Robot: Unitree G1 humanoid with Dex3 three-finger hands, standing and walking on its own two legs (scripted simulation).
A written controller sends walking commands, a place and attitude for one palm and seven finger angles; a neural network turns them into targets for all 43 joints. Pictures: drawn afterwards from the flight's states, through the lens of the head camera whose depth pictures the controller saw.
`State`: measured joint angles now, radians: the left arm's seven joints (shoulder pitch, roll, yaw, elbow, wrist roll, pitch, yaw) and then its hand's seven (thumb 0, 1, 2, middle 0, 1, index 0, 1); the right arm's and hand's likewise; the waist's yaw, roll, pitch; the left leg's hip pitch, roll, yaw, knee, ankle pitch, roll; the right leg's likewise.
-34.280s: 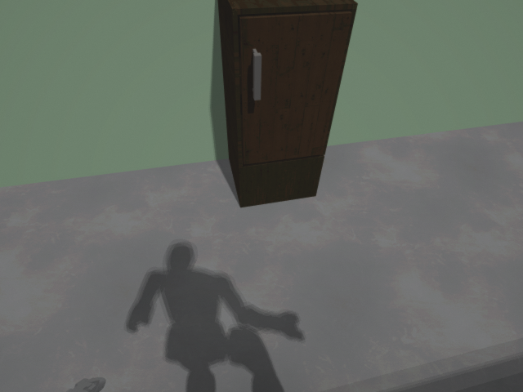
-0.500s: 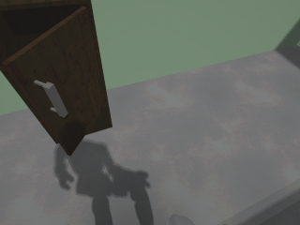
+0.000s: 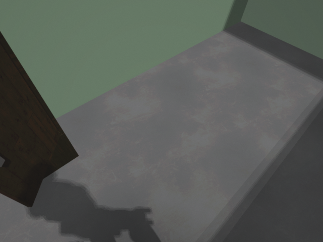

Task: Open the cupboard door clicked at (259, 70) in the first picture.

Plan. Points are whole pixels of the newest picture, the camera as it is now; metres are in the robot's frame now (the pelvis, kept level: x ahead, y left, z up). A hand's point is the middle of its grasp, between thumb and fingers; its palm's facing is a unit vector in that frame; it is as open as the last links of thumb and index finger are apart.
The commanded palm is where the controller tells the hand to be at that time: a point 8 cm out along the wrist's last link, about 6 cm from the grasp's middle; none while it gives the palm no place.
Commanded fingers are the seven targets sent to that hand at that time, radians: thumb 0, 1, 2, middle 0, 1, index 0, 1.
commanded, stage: walk to a spot facing it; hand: left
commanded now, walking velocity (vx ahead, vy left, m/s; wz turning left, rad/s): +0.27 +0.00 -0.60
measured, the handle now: out of the picture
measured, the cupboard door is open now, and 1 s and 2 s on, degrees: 46 46 46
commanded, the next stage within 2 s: turn to face it in 1.42 s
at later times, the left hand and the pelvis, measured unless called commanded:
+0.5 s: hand (143, 189) +0.28 +0.07 -0.15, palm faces -0.31 -0.92 -0.23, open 7.4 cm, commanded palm none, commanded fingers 0.00 0.90 0.90 -0.20 -0.30 -0.20 -0.30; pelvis +0.10 -0.08 +0.00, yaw -17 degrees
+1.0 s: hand (153, 160) +0.40 +0.04 -0.18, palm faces -0.40 -0.90 -0.16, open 7.4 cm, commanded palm none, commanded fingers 0.00 0.90 0.90 -0.20 -0.30 -0.20 -0.30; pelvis +0.33 -0.13 +0.00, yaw -28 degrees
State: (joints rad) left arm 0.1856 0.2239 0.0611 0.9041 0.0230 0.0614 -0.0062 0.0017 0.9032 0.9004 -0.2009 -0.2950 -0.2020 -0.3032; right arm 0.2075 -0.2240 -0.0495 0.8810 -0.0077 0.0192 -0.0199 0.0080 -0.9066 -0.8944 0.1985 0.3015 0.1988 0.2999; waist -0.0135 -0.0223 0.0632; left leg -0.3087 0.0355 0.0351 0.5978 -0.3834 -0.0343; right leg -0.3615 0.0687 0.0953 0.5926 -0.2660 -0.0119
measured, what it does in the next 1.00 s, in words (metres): walks ahead, turning right: right foot, then left foot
